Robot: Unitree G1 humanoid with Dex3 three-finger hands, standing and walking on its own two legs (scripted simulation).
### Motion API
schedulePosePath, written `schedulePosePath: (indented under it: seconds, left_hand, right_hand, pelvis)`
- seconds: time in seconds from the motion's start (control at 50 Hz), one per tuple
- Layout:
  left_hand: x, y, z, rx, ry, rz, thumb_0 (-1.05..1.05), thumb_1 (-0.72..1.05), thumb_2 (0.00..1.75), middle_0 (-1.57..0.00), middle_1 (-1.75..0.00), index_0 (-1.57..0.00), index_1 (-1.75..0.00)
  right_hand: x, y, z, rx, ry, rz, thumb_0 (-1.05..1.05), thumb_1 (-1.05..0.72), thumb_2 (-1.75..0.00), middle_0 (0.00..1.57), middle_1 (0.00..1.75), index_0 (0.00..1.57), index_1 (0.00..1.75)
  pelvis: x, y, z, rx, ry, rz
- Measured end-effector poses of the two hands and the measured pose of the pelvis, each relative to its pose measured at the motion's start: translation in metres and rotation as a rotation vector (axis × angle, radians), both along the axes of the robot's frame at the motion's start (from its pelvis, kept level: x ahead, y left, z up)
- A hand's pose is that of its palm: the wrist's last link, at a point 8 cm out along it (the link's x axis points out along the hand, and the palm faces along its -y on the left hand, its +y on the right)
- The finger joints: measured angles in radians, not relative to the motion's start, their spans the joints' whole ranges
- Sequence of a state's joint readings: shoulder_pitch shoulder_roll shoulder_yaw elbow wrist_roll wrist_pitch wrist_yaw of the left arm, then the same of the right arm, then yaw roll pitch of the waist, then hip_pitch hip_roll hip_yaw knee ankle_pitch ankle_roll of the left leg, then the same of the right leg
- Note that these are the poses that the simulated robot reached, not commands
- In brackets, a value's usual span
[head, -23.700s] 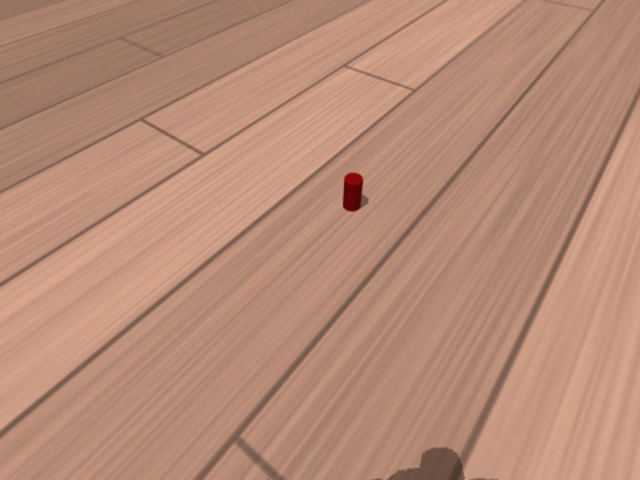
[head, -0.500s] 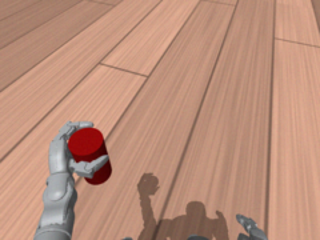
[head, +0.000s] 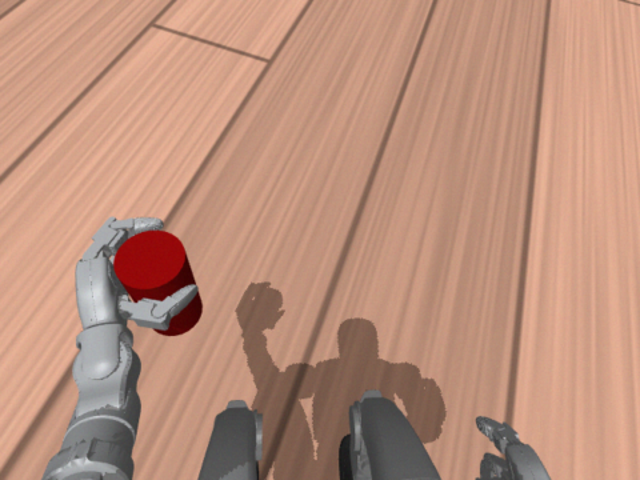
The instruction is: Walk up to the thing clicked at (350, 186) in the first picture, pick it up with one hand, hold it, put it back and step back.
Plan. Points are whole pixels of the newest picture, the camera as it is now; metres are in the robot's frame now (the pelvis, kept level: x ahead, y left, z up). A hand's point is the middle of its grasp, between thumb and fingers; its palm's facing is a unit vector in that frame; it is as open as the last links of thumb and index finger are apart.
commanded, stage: crouch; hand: left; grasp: from the side
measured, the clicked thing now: (164, 287) +0.37 +0.19 -0.07
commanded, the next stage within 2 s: lower in 1.38 s
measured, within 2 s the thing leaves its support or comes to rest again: neither
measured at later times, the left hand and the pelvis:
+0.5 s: hand (178, 299) +0.43 +0.22 -0.26, palm faces +0.29 -0.96 -0.05, open 10.8 cm; pelvis -0.04 +0.00 -0.20, yaw -3 degrees
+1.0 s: hand (188, 300) +0.47 +0.23 -0.38, palm faces +0.22 -0.98 -0.03, open 10.8 cm; pelvis -0.06 +0.02 -0.31, yaw -7 degrees
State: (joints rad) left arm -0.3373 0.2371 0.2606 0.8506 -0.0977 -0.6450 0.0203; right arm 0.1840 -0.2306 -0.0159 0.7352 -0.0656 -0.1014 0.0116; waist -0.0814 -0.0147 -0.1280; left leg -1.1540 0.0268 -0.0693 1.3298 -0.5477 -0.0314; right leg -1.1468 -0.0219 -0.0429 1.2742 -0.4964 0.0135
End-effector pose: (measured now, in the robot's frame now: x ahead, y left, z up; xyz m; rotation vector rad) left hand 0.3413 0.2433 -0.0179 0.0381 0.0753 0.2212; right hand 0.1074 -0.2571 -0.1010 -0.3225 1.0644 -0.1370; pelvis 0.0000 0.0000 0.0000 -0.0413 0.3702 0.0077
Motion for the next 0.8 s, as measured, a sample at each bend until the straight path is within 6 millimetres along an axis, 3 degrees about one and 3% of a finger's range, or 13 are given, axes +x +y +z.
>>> schedulePosePath:
  seconds: [0.24, 0.5, 0.62, 0.8]
  left_hand:
    - [0.035, 0.013, -0.115, 0.003, -0.017, 0.039, -0.01, -0.42, 1.02, -0.65, -0.97, -0.66, -0.96]
    - [0.049, 0.026, -0.235, 0.003, 0.001, 0.07, -0.01, -0.42, 1.03, -0.65, -0.97, -0.66, -0.96]
    - [0.06, 0.036, -0.273, 0.015, -0.006, 0.054, -0.01, -0.43, 1.03, -0.65, -0.96, -0.66, -0.95]
    - [0.078, 0.038, -0.308, -0.012, -0.01, 0.033, -0.01, -0.43, 1.03, -0.65, -0.97, -0.66, -0.95]
  right_hand:
    - [-0.029, -0.005, -0.114, 0.007, 0.162, -0.01, 0.01, -0.92, -0.9, 0.2, 0.3, 0.2, 0.29]
    - [-0.068, -0.011, -0.209, -0.017, 0.266, 0.002, 0.01, -0.94, -0.91, 0.2, 0.3, 0.2, 0.29]
    - [-0.091, -0.013, -0.24, -0.044, 0.31, 0.0, 0.01, -0.95, -0.91, 0.2, 0.3, 0.2, 0.29]
    - [-0.121, -0.007, -0.273, -0.062, 0.352, 0.007, 0.01, -0.95, -0.91, 0.2, 0.3, 0.2, 0.3]
  pelvis:
    - [-0.01, 0.001, -0.101, -0.016, 0.175, -0.018]
    - [-0.037, 0.0, -0.199, -0.023, 0.22, -0.03]
    - [-0.047, 0.001, -0.237, -0.031, 0.206, -0.035]
    - [-0.058, 0.008, -0.279, -0.058, 0.162, -0.047]
